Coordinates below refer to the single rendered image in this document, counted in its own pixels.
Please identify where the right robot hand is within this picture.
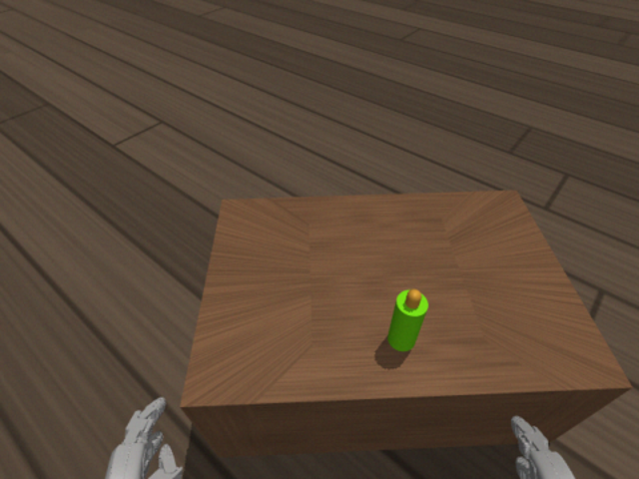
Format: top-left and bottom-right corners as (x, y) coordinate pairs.
(511, 416), (575, 479)

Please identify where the left robot hand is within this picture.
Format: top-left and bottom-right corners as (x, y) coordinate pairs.
(105, 397), (183, 479)

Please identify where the bottle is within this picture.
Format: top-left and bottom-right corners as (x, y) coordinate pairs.
(387, 289), (428, 351)

